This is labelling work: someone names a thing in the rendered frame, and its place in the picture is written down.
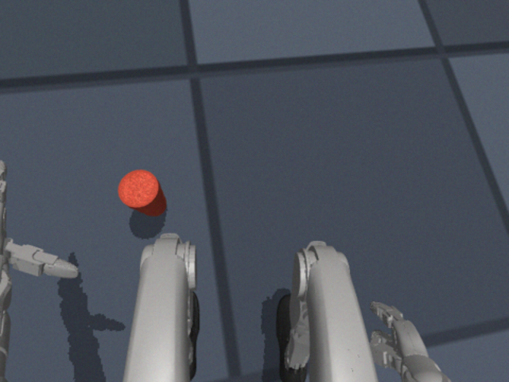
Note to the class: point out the left robot hand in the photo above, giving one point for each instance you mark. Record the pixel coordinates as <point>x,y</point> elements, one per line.
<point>28,258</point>

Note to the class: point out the cup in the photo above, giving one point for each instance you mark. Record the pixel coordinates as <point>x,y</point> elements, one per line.
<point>141,191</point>

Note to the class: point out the right robot hand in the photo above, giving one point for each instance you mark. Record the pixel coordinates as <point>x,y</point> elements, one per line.
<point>388,351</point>

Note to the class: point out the right robot foot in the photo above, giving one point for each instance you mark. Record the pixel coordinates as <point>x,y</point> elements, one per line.
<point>283,328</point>

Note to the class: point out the right robot arm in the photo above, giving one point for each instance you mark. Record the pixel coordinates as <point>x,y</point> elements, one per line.
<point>419,368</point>

